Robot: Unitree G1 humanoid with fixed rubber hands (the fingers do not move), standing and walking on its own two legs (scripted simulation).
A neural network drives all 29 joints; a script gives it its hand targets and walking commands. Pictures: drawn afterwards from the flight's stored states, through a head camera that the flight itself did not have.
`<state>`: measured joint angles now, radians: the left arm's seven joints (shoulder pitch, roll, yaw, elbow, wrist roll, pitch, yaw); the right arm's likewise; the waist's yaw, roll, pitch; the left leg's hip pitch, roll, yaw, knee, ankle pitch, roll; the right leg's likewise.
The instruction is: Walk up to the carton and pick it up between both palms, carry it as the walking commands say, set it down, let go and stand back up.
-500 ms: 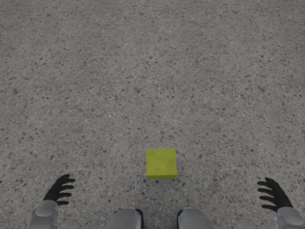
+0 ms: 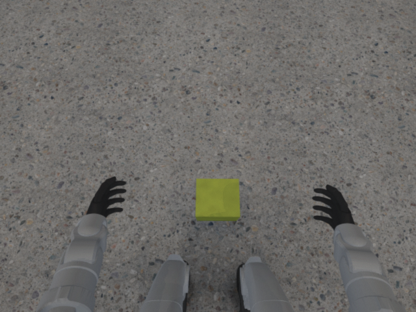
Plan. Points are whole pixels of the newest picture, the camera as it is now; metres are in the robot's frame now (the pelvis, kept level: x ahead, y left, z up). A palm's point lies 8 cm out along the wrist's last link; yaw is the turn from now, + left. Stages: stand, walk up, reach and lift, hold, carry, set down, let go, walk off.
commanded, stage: reach and lift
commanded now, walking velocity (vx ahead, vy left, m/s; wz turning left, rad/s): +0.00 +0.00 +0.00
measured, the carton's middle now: (217, 200) +0.41 -0.02 -0.64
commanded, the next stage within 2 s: none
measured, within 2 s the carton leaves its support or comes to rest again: neither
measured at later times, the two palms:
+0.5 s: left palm (139, 166) +0.40 +0.18 -0.15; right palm (299, 167) +0.40 -0.20 -0.14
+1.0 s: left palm (154, 165) +0.43 +0.16 -0.22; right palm (282, 164) +0.43 -0.19 -0.22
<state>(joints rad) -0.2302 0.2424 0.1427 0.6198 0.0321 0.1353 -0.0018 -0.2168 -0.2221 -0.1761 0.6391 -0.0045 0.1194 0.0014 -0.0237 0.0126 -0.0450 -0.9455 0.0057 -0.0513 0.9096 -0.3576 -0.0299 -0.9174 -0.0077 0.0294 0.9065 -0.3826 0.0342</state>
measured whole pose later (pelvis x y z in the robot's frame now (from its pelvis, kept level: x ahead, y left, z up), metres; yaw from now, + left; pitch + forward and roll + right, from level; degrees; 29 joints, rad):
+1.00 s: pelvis -0.04 +0.00 -0.10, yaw -1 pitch +49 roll -1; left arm -0.93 0.10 0.37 0.80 0.12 0.05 0.07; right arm -0.95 -0.10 -0.39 0.82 -0.13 0.04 -0.03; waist -0.01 0.00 -0.15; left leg -1.71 -0.01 -0.07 1.23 -0.38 -0.05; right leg -1.69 0.02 0.05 1.24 -0.40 0.04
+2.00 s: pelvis -0.09 +0.00 -0.33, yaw -1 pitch +42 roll +0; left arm -1.34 0.30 0.10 1.14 -0.21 -0.03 0.13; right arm -1.32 -0.30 -0.09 1.09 0.17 -0.01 -0.12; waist -0.01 0.01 0.27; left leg -2.30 -0.06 -0.08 2.10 -0.52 -0.08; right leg -2.29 0.07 0.07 2.12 -0.56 0.08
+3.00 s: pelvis -0.09 +0.00 -0.35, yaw -1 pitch +37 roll +0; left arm -1.51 0.25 0.12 1.32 -0.12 -0.05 0.11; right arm -1.49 -0.26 -0.10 1.27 0.12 -0.04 -0.10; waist -0.01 0.01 0.38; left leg -2.29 -0.02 -0.06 2.18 -0.54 -0.06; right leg -2.28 0.03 0.05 2.20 -0.57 0.06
